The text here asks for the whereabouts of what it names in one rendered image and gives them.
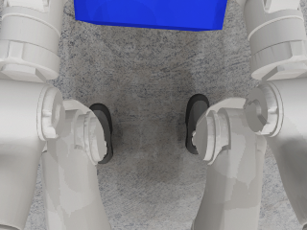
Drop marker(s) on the left robot foot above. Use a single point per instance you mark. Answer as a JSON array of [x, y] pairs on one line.
[[103, 115]]

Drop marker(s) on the right robot forearm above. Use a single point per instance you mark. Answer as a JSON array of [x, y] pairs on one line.
[[277, 39]]

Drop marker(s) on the robot left upper arm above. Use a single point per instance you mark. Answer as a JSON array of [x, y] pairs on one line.
[[30, 114]]

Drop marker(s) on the carton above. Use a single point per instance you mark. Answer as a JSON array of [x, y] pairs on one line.
[[178, 15]]

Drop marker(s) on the left robot forearm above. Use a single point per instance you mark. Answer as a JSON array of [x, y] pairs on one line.
[[29, 39]]

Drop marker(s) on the robot foot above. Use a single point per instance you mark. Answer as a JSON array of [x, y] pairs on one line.
[[103, 115], [197, 104]]

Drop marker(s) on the robot right upper arm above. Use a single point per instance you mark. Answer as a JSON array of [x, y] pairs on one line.
[[277, 109]]

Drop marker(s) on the right robot foot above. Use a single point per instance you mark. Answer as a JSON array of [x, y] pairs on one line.
[[197, 104]]

